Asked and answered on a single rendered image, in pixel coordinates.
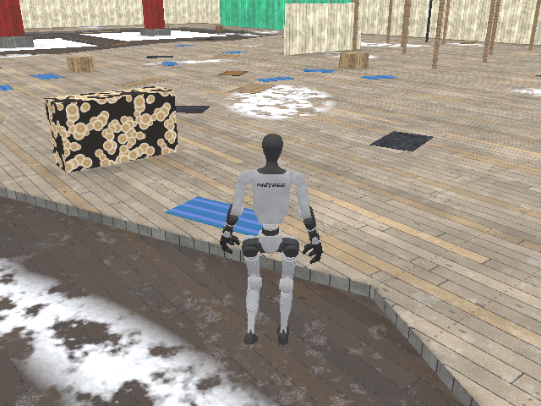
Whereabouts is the right robot hand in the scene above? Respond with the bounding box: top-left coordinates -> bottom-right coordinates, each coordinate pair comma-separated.
303,242 -> 323,264

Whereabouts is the robot right forearm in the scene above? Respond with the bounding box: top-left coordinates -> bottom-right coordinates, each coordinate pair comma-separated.
303,206 -> 320,244

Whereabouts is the robot left foot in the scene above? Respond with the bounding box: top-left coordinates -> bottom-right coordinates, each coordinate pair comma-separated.
244,331 -> 258,344

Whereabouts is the robot left forearm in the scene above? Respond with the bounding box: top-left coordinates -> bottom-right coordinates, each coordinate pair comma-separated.
222,204 -> 238,238

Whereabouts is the robot left upper arm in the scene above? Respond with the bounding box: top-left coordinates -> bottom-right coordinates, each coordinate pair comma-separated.
230,170 -> 254,217

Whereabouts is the left robot hand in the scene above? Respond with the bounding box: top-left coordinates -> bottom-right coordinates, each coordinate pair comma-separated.
220,235 -> 240,254

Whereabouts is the robot head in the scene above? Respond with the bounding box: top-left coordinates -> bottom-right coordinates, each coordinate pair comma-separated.
257,134 -> 287,174

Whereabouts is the robot right upper arm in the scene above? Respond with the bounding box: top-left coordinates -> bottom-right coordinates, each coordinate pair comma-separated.
289,171 -> 311,219

